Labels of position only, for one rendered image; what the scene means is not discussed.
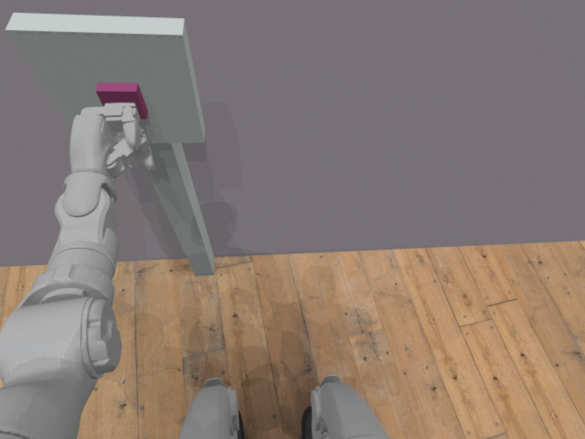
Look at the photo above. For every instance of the panel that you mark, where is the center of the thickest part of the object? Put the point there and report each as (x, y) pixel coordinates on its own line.
(70, 54)

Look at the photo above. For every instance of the right robot shin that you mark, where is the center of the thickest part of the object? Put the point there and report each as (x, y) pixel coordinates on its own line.
(329, 378)

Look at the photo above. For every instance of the robot left hand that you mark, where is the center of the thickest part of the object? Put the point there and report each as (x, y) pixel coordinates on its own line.
(92, 147)

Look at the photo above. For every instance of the button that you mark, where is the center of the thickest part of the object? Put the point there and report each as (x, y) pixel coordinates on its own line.
(122, 92)

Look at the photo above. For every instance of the robot left upper arm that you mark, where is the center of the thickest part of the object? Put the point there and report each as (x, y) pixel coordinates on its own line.
(52, 356)

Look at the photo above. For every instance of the right robot thigh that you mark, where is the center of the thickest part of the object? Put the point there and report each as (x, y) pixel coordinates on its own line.
(341, 412)

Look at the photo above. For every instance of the left robot forearm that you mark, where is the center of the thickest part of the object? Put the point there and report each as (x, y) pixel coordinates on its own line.
(84, 259)

